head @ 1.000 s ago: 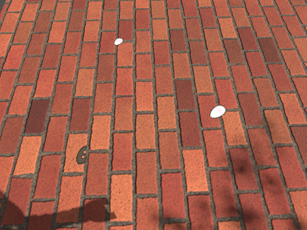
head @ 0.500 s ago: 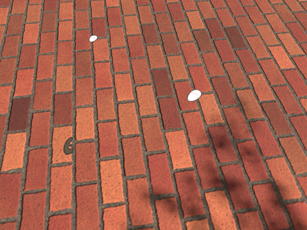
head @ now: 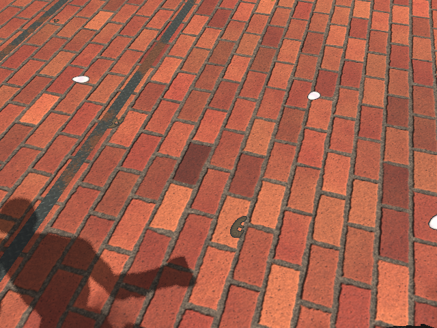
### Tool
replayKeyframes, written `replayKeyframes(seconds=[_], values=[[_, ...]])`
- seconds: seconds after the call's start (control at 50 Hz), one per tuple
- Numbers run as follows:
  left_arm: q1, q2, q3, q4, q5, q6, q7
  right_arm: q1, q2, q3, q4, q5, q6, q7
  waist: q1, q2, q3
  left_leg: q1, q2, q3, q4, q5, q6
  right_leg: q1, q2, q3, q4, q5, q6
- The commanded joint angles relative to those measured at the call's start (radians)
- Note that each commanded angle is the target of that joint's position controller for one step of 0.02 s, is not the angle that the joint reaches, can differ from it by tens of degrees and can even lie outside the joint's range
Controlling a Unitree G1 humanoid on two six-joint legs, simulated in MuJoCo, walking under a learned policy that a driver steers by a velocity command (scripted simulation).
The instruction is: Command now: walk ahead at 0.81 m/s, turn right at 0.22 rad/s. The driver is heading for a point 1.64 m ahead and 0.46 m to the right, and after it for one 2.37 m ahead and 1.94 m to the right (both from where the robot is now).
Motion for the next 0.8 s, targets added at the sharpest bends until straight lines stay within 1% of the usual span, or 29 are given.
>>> replayKeyframes(seconds=[0.02, 0.04, 0.06, 0.08, 0.1, 0.12, 0.14, 0.16, 0.18, 0.2, 0.24, 0.3, 0.38, 0.4, 0.44, 0.46, 0.48, 0.5, 0.52, 0.54, 0.56, 0.58, 0.6, 0.62, 0.66, 0.68, 0.72, 0.76, 0.8], values=[[-0.102, 0.188, 0.04, -0.045, -0.014, -0.011, -0.01, 0.023, -0.073, -0.009, -0.06, 0.002, -0.043, -0.019, -0.15, -0.111, 0.153, 0.239, -0.077, 0.09, -0.144, -0.043, 0.045, -0.275, -0.231, 0.226, -0.023, 0.341, -0.23], [-0.143, 0.189, 0.039, -0.05, -0.023, -0.014, -0.016, 0.246, -0.107, -0.028, 0.016, -0.004, -0.057, -0.04, -0.269, -0.034, 0.032, 0.545, -0.095, 0.077, -0.198, 0.032, 0.054, -0.38, -0.165, 0.151, 0.232, 0.554, -0.206], [-0.172, 0.156, 0.027, -0.081, -0.023, -0.023, -0.025, 0.476, -0.202, -0.059, 0.078, -0.024, -0.067, -0.069, -0.367, 0.096, -0.151, 0.881, 0.072, -0.107, -0.237, -0.186, 0.061, -0.603, -0.061, 0.092, 0.589, 0.383, -0.177], [-0.183, 0.006, -0.002, -0.15, -0.033, -0.029, -0.03, 0.547, -0.33, -0.073, 0.065, -0.035, -0.083, -0.092, -0.346, 0.355, -0.253, 1.005, 0.375, -0.565, -0.418, -0.658, 0.067, -0.875, 0.081, 0.18, 0.947, -0.211, -0.152], [-0.21, 0.077, 0.021, -0.142, -0.045, -0.021, -0.022, 0.417, -0.276, -0.057, 0.033, -0.035, -0.081, -0.106, -0.312, 0.172, -0.176, 0.802, 0.39, -0.668, -0.485, -0.641, 0.066, -0.923, 0.085, 0.325, 1.081, -0.083, -0.161], [-0.199, 0.086, 0.03, -0.138, -0.047, -0.013, -0.026, 0.305, -0.197, -0.032, 0.031, -0.026, -0.079, -0.105, -0.223, 0.118, -0.051, 0.681, 0.346, -0.478, -0.454, -0.483, 0.039, -0.922, 0.019, 0.318, 1.086, 0.021, -0.158], [-0.154, 0.072, 0.029, -0.11, -0.044, -0.004, -0.033, 0.24, -0.132, -0.017, 0.028, -0.01, -0.083, -0.098, -0.17, 0.104, -0.007, 0.586, 0.293, -0.343, -0.474, -0.325, 0.016, -0.872, -0.024, 0.287, 1.046, 0.092, -0.139], [-0.123, 0.059, 0.031, -0.088, -0.027, 0.012, -0.04, 0.206, -0.102, -0.008, 0.027, 0.0, -0.089, -0.097, -0.135, 0.132, 0.012, 0.536, 0.249, -0.242, -0.492, -0.241, -0.004, -0.842, -0.043, 0.263, 1.038, 0.116, -0.12], [-0.112, 0.045, 0.031, -0.076, -0.009, 0.031, -0.049, 0.204, -0.071, 0.002, 0.037, 0.009, -0.093, -0.1, -0.12, 0.148, 0.04, 0.493, 0.21, -0.148, -0.505, -0.173, -0.024, -0.834, -0.057, 0.243, 1.062, 0.14, -0.108], [-0.126, 0.028, 0.03, -0.086, -0.008, 0.045, -0.058, 0.223, -0.056, 0.006, 0.05, 0.013, -0.102, -0.099, -0.114, 0.158, 0.053, 0.472, 0.208, -0.095, -0.516, -0.113, -0.029, -0.846, -0.06, 0.232, 1.09, 0.168, -0.102], [-0.203, 0.008, 0.027, -0.119, -0.015, 0.061, -0.071, 0.265, -0.036, 0.008, 0.086, 0.019, -0.121, -0.092, -0.109, 0.12, 0.113, 0.446, 0.194, -0.002, -0.556, 0.004, -0.043, -0.913, -0.065, 0.22, 1.117, 0.244, -0.095], [-0.313, 0.0, 0.018, -0.162, -0.024, 0.071, -0.08, 0.293, -0.009, 0.015, 0.116, 0.012, -0.14, -0.086, -0.101, 0.099, 0.176, 0.406, 0.151, 0.139, -0.595, 0.197, -0.049, -0.931, -0.039, 0.17, 1.026, 0.362, -0.101], [-0.458, 0.01, 0.0, -0.23, -0.012, 0.071, -0.091, 0.369, -0.024, 0.02, 0.167, 0.009, -0.139, -0.112, -0.098, 0.062, 0.224, 0.522, 0.142, 0.259, -0.59, 0.601, -0.049, -0.945, -0.005, 0.063, 0.807, 0.367, -0.143], [-0.468, 0.008, -0.007, -0.237, -0.014, 0.07, -0.092, 0.358, -0.037, 0.022, 0.168, 0.009, -0.135, -0.119, -0.083, 0.054, 0.219, 0.525, 0.127, 0.3, -0.571, 0.771, -0.063, -0.867, 0.026, 0.017, 0.722, 0.355, -0.162], [-0.46, 0.034, -0.008, -0.245, -0.02, 0.074, -0.09, 0.367, -0.103, 0.012, 0.163, 0.008, -0.127, -0.142, -0.048, 0.088, 0.153, 0.568, 0.156, 0.318, -0.46, 1.246, -0.066, -0.682, 0.098, -0.053, 0.625, 0.331, -0.194], [-0.394, 0.058, -0.003, -0.23, -0.021, 0.079, -0.085, 0.356, -0.142, 0.001, 0.156, 0.006, -0.117, -0.155, -0.002, 0.119, 0.103, 0.603, 0.181, 0.314, -0.359, 1.416, -0.065, -0.597, 0.126, -0.06, 0.61, 0.291, -0.208], [-0.257, 0.097, 0.012, -0.197, -0.022, 0.084, -0.076, 0.316, -0.178, -0.01, 0.14, 0.0, -0.102, -0.163, 0.074, 0.141, 0.03, 0.606, 0.204, 0.299, -0.189, 1.522, -0.055, -0.461, 0.15, -0.045, 0.611, 0.226, -0.228], [-0.06, 0.144, 0.035, -0.143, -0.02, 0.087, -0.064, 0.258, -0.205, -0.021, 0.116, -0.007, -0.087, -0.163, 0.166, 0.147, -0.055, 0.552, 0.225, 0.269, 0.051, 1.533, -0.034, -0.271, 0.16, -0.001, 0.601, 0.151, -0.26], [0.126, 0.197, 0.068, -0.079, -0.022, 0.078, -0.045, 0.213, -0.208, -0.027, 0.095, -0.008, -0.074, -0.15, 0.234, 0.091, -0.119, 0.406, 0.194, 0.241, 0.394, 1.255, -0.007, -0.028, 0.159, 0.092, 0.48, 0.104, -0.301], [0.047, 0.21, 0.094, -0.077, -0.057, 0.082, -0.023, 0.157, -0.127, -0.015, 0.085, 0.0, -0.076, -0.12, 0.181, -0.138, -0.032, 0.124, -0.034, 0.218, 0.81, 0.175, -0.001, 0.072, 0.112, 0.222, 0.371, 0.068, -0.327], [-0.085, 0.309, 0.097, -0.118, -0.012, 0.086, -0.025, 0.237, -0.025, 0.021, -0.038, 0.001, -0.109, -0.107, -0.032, -0.26, -0.056, -0.304, -0.115, 0.077, 1.071, -0.219, -0.053, 0.244, -0.074, 0.712, 0.345, 0.221, -0.487], [-0.059, 0.307, 0.106, -0.144, -0.011, 0.084, -0.019, 0.177, -0.061, 0.028, -0.088, 0.002, -0.14, -0.107, 0.025, -0.107, -0.164, -0.407, -0.09, -0.105, 1.057, -0.182, -0.047, 0.286, -0.181, 0.975, 0.128, -0.039, -0.558], [-0.06, 0.231, 0.091, -0.127, -0.005, 0.076, -0.006, 0.156, -0.093, 0.029, -0.084, 0.001, -0.158, -0.103, -0.018, 0.04, -0.014, -0.417, -0.033, -0.119, 0.927, -0.128, -0.036, 0.126, -0.189, 0.98, 0.011, -0.144, -0.495], [-0.095, 0.179, 0.076, -0.113, -0.003, 0.065, -0.001, 0.141, -0.098, 0.028, -0.084, -0.004, -0.155, -0.101, -0.082, 0.111, 0.078, -0.355, 0.01, -0.115, 0.807, -0.096, -0.04, -0.04, -0.153, 0.899, -0.009, -0.119, -0.44], [-0.158, 0.164, 0.061, -0.131, -0.01, 0.028, 0.011, 0.164, -0.081, 0.04, -0.069, -0.043, -0.11, -0.099, -0.156, 0.134, 0.136, -0.231, 0.054, -0.108, 0.693, -0.092, -0.071, -0.272, -0.057, 0.744, -0.014, 0.009, -0.395], [-0.172, 0.141, 0.049, -0.129, -0.015, 0.011, 0.011, 0.178, -0.066, 0.047, -0.064, -0.046, -0.087, -0.093, -0.179, 0.136, 0.145, -0.178, 0.083, -0.082, 0.613, -0.081, -0.083, -0.369, -0.027, 0.657, -0.03, 0.024, -0.374], [-0.152, 0.138, 0.045, -0.115, -0.02, -0.023, 0.004, 0.096, -0.037, 0.063, -0.094, -0.037, -0.075, -0.077, -0.156, 0.111, 0.173, -0.117, 0.104, -0.014, 0.406, 0.057, -0.086, -0.473, 0.03, 0.524, -0.084, 0.168, -0.343], [-0.1, 0.126, 0.043, -0.095, -0.028, -0.042, -0.008, -0.011, -0.009, 0.078, -0.123, -0.006, -0.081, -0.065, -0.093, 0.064, 0.184, -0.055, 0.1, 0.034, 0.166, 0.274, -0.049, -0.455, 0.076, 0.388, -0.097, 0.402, -0.275], [-0.011, 0.117, 0.038, -0.065, -0.043, -0.056, -0.018, -0.107, 0.011, 0.084, -0.138, 0.019, -0.085, -0.056, -0.014, 0.045, 0.171, -0.01, 0.054, 0.105, -0.009, 0.455, 0.008, -0.346, 0.062, 0.337, -0.147, 0.592, -0.208]])
Next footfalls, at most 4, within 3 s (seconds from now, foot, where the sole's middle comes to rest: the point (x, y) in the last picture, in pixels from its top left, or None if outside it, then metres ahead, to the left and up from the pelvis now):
0.06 left None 0.14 0.15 -0.77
0.54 right None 0.51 -0.05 -0.77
0.98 left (311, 212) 0.96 -0.19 -0.77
1.38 right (371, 158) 1.25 -0.45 -0.77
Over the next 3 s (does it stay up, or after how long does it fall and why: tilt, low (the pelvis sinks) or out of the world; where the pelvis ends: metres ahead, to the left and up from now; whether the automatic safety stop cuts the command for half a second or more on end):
stays up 1.74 -0.68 -0.01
